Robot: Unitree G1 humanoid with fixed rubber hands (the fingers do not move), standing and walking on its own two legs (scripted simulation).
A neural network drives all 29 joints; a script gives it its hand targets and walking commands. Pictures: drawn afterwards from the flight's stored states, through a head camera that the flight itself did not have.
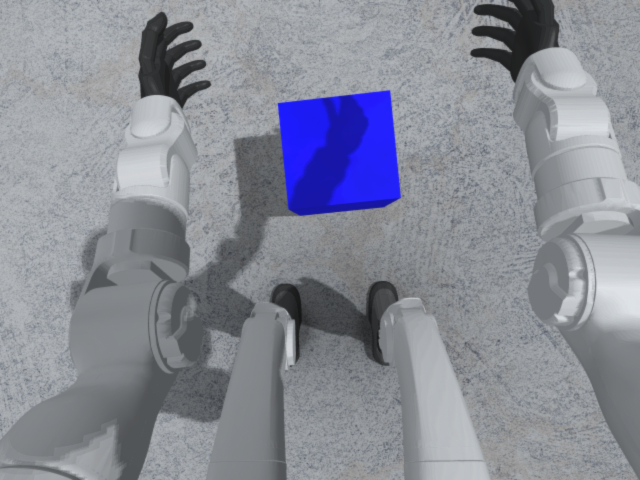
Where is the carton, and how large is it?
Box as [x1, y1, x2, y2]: [278, 90, 400, 215]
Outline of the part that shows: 389,90 278,103 288,208 290,210 300,215 381,207 400,197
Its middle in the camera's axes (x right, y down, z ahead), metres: +0.04 -0.16 +0.84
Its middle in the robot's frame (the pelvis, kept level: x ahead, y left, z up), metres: +0.51 -0.01 -0.52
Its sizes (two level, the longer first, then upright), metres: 0.210 0.200 0.250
